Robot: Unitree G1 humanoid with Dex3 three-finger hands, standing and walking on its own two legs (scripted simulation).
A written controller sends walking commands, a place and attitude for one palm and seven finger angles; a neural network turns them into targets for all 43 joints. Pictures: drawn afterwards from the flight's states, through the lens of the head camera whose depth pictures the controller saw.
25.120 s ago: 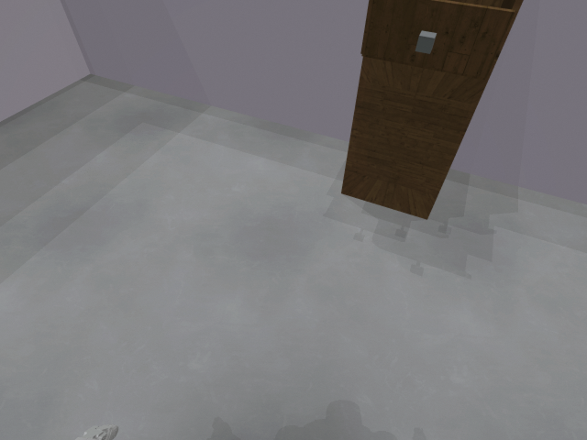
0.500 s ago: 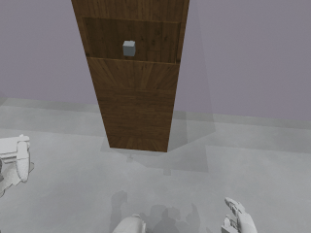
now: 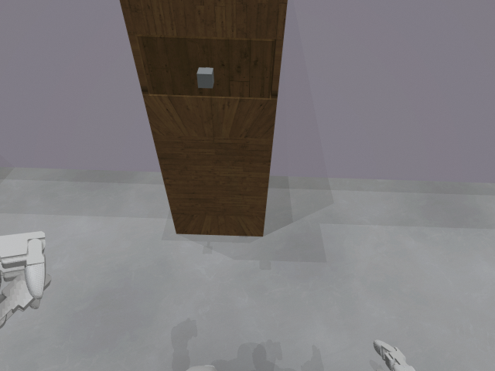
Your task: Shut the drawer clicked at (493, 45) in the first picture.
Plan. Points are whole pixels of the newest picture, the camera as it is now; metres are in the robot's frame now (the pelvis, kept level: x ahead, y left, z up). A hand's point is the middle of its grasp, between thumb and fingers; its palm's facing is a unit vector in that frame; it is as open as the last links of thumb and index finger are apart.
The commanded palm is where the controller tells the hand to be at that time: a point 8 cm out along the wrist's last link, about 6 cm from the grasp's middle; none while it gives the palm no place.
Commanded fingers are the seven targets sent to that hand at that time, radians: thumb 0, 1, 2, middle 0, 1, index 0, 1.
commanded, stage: stop stepping back and stand still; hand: left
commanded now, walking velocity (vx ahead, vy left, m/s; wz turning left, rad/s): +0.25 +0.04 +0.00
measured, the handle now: (206, 74) +0.87 +0.18 +0.09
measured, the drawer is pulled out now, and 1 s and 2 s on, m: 0.00 0.00 0.00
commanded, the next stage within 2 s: let the arm hang, fingers relaxed in 0.84 s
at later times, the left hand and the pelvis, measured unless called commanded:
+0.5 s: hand (56, 258) +0.21 +0.25 +0.16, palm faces +0.35 -0.78 -0.52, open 3.2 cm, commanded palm +0.15 +0.29 +0.18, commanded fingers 0.00 0.90 0.90 -1.40 -1.60 -1.40 -1.60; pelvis +0.03 +0.01 +0.00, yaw +1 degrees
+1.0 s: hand (68, 264) +0.23 +0.27 +0.10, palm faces +0.23 -0.82 -0.52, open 3.2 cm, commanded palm none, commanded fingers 0.00 0.90 0.90 -1.24 -1.43 -1.24 -1.43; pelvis +0.03 +0.03 +0.00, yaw +1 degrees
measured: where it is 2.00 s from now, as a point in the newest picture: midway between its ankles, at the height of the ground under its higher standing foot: outside the picture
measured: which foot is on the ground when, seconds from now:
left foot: up 0.00-0.14, down 0.16-1.00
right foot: down 0.00-1.00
